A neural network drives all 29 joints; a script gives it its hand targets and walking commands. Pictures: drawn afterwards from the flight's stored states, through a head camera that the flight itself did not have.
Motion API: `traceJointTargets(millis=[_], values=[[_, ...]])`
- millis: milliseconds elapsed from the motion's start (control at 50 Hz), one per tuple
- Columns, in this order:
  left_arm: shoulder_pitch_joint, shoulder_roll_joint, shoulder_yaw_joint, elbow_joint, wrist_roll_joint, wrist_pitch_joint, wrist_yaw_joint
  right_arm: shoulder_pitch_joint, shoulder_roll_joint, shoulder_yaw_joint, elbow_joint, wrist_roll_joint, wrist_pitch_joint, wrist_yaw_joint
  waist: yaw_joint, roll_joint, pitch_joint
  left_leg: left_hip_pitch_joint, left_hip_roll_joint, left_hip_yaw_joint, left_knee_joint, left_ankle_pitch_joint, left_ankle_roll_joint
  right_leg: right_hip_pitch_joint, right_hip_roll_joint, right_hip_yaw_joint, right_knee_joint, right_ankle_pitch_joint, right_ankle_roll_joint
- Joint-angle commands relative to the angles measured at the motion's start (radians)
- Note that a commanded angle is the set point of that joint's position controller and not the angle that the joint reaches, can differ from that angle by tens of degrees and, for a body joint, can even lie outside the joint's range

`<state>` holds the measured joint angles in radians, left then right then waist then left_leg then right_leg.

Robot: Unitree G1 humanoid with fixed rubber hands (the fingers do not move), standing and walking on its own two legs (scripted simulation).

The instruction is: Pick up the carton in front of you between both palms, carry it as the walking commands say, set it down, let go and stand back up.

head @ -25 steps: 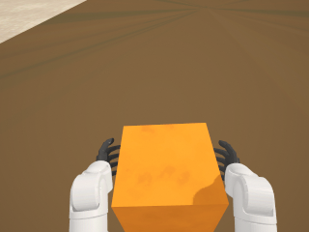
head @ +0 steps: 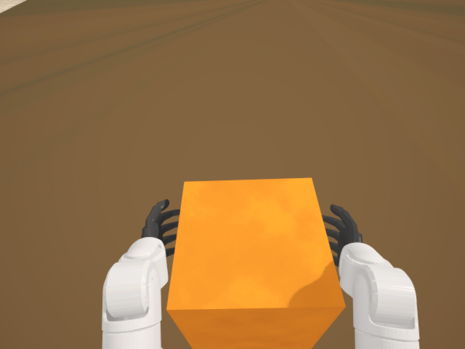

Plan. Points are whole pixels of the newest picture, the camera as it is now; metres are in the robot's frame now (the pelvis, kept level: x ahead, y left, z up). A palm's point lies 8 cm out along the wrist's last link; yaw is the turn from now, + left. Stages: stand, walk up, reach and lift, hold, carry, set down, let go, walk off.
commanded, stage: carry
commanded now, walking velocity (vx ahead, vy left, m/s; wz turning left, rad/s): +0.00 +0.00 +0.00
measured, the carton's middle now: (249, 270) +0.27 +0.00 +0.01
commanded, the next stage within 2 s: none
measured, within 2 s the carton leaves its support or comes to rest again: neither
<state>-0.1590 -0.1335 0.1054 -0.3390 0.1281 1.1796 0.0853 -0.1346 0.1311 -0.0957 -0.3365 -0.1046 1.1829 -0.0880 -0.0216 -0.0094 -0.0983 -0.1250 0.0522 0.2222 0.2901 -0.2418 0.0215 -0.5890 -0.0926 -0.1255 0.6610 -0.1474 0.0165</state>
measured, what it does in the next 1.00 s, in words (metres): walks ahead: right foot, then left foot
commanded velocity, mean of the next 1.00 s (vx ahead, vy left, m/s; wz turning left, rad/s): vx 0.00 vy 0.00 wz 0.00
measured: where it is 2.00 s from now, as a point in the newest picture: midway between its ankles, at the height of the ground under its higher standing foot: outside the picture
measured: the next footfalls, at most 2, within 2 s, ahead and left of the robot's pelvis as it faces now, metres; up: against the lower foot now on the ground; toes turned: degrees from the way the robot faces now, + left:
right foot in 0.10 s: +0.24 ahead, -0.12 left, +0.00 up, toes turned +17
left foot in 0.30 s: +0.16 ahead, +0.10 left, +0.00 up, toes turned +4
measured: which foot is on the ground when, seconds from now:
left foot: down 0.00-0.10, up 0.12-0.28, down 0.30-1.00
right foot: up 0.00-0.08, down 0.10-1.00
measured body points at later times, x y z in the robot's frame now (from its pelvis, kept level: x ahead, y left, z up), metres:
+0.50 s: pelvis +0.19 -0.01 -0.01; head +0.17 -0.01 +0.44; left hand +0.47 +0.15 +0.08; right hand +0.48 -0.15 +0.08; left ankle +0.12 +0.09 -0.75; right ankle +0.20 -0.11 -0.75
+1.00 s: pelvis +0.19 +0.00 -0.02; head +0.16 +0.00 +0.43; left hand +0.46 +0.16 +0.06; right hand +0.47 -0.14 +0.06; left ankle +0.12 +0.09 -0.75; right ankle +0.20 -0.11 -0.75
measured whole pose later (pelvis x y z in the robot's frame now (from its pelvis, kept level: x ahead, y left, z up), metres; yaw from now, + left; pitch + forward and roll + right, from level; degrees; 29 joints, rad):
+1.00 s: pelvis +0.19 +0.00 -0.02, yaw +3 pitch +3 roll +0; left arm -0.18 -0.14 0.13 -0.24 0.14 1.19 0.08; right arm -0.16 0.13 -0.11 -0.26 -0.13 1.21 -0.08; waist 0.00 0.01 -0.14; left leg -0.20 0.05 0.15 0.55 -0.40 0.00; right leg -0.31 -0.07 -0.19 0.57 -0.30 -0.01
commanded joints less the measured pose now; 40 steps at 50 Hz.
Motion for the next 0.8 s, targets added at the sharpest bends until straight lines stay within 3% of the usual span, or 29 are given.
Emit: traceJointTargets(millis=[0,20,60,80,100,120,140,160,200,260,300,340,360,440,480,560,680,780], values=[[-0.402,-0.905,-0.727,-0.047,-0.404,0.016,-0.235,-0.463,0.871,0.704,-0.098,0.419,0.006,0.272,0.001,0.176,-0.198,0.149,0.174,-0.035,0.023,0.612,0.054,0.116,0.064,-0.083,-0.129,0.135,0.000],[-0.397,-0.890,-0.724,-0.047,-0.407,0.024,-0.238,-0.455,0.857,0.698,-0.094,0.410,0.012,0.269,0.004,0.175,-0.200,0.144,0.163,-0.018,0.071,0.597,0.037,0.172,0.072,-0.096,-0.176,0.180,-0.001],[-0.397,-0.864,-0.716,-0.041,-0.404,0.039,-0.245,-0.452,0.832,0.686,-0.081,0.394,0.026,0.264,0.016,0.118,-0.205,0.065,0.122,0.024,0.221,0.552,-0.023,0.387,0.077,-0.122,-0.337,0.344,-0.002],[-0.405,-0.850,-0.706,-0.033,-0.402,0.049,-0.249,-0.455,0.813,0.681,-0.070,0.385,0.033,0.262,0.017,0.080,-0.232,-0.027,0.106,0.008,0.298,0.416,-0.061,0.533,-0.013,-0.041,-0.316,0.528,-0.004],[-0.403,-0.835,-0.690,-0.014,-0.398,0.056,-0.252,-0.484,0.800,0.684,-0.069,0.389,0.045,0.261,0.028,-0.081,-0.301,-0.172,0.053,-0.022,0.460,0.045,-0.087,0.731,-0.198,0.150,-0.201,1.009,-0.073],[-0.383,-0.833,-0.675,0.024,-0.391,0.056,-0.254,-0.498,0.812,0.693,-0.067,0.400,0.057,0.258,0.042,-0.209,-0.378,-0.323,-0.006,-0.083,0.572,-0.307,-0.094,0.900,-0.295,0.271,-0.167,1.180,-0.196],[-0.359,-0.849,-0.664,0.042,-0.395,0.049,-0.258,-0.498,0.830,0.703,-0.066,0.406,0.060,0.258,0.044,-0.213,-0.410,-0.360,0.005,-0.140,0.599,-0.380,-0.088,0.883,-0.312,0.302,-0.226,0.957,-0.231],[-0.377,-0.888,-0.669,0.037,-0.402,0.042,-0.261,-0.526,0.855,0.709,-0.069,0.409,0.055,0.262,0.039,-0.177,-0.397,-0.340,0.016,-0.170,0.546,-0.391,-0.071,0.813,-0.292,0.293,-0.285,0.752,-0.217],[-0.437,-0.953,-0.685,0.012,-0.418,0.029,-0.267,-0.581,0.907,0.719,-0.082,0.413,0.037,0.264,0.031,-0.134,-0.351,-0.241,0.023,-0.172,0.341,-0.342,-0.049,0.664,-0.249,0.223,-0.356,0.486,-0.160],[-0.465,-0.976,-0.700,-0.017,-0.434,0.016,-0.273,-0.573,0.951,0.736,-0.093,0.407,0.016,0.257,0.023,-0.123,-0.372,-0.079,0.009,-0.111,0.145,-0.079,-0.047,0.581,-0.177,0.089,-0.338,0.325,-0.115],[-0.462,-0.960,-0.707,-0.029,-0.432,0.014,-0.275,-0.550,0.941,0.732,-0.099,0.399,0.011,0.254,0.019,-0.088,-0.368,-0.002,0.057,-0.120,0.074,0.104,-0.053,0.525,-0.138,0.034,-0.304,0.241,-0.080],[-0.479,-0.940,-0.712,-0.031,-0.434,0.023,-0.275,-0.561,0.918,0.717,-0.094,0.390,0.019,0.253,0.027,-0.001,-0.325,-0.015,0.132,-0.164,0.129,0.247,-0.046,0.496,-0.099,0.017,-0.241,0.279,-0.047],[-0.466,-0.925,-0.708,-0.012,-0.430,0.030,-0.273,-0.538,0.905,0.707,-0.069,0.386,0.027,0.254,0.026,0.027,-0.309,-0.014,0.137,-0.162,0.155,0.309,-0.044,0.485,-0.096,0.019,-0.212,0.332,-0.043],[-0.422,-0.893,-0.694,0.066,-0.403,0.047,-0.269,-0.470,0.875,0.675,0.033,0.367,0.041,0.263,0.023,0.042,-0.286,-0.017,0.125,-0.158,0.207,0.550,-0.041,0.465,-0.088,0.017,-0.119,0.514,-0.033],[-0.441,-0.902,-0.694,0.080,-0.403,0.046,-0.270,-0.492,0.884,0.675,0.043,0.372,0.039,0.268,0.022,0.043,-0.284,-0.009,0.122,-0.153,0.222,0.615,-0.041,0.446,-0.077,0.010,-0.099,0.514,-0.029],[-0.498,-0.932,-0.702,0.058,-0.419,0.037,-0.270,-0.557,0.913,0.686,0.013,0.395,0.030,0.270,0.021,0.043,-0.280,-0.001,0.122,-0.151,0.227,0.641,-0.037,0.432,-0.068,0.009,-0.092,0.466,-0.023],[-0.478,-0.931,-0.701,0.039,-0.419,0.034,-0.263,-0.549,0.911,0.692,-0.018,0.401,0.027,0.264,0.020,0.025,-0.313,0.003,0.113,-0.148,0.247,0.590,-0.029,0.456,-0.074,0.021,-0.077,0.487,-0.032],[-0.467,-0.927,-0.701,0.032,-0.416,0.033,-0.264,-0.538,0.905,0.695,-0.028,0.398,0.027,0.264,0.020,0.026,-0.306,0.000,0.117,-0.148,0.242,0.537,-0.023,0.442,-0.074,0.024,-0.079,0.407,-0.033]])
